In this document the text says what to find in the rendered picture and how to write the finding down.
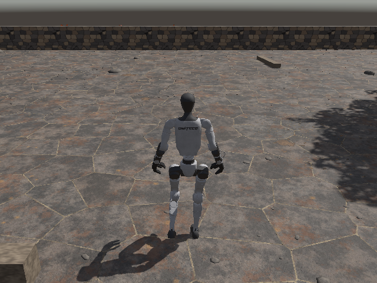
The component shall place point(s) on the left robot thigh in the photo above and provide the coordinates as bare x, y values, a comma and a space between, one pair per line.
174, 175

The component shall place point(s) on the left robot foot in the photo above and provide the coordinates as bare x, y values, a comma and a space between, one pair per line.
171, 234

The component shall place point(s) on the left robot upper arm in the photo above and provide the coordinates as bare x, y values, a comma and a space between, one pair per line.
166, 134

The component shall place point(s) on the right robot hand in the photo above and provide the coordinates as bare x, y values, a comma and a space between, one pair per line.
215, 165

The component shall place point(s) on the right robot upper arm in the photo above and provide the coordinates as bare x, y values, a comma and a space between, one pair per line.
205, 123

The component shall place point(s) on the right robot forearm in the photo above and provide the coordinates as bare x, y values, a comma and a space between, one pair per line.
217, 156

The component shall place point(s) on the left robot forearm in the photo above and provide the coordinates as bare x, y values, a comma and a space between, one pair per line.
158, 155

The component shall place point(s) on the left robot hand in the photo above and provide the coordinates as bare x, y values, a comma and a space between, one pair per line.
160, 165

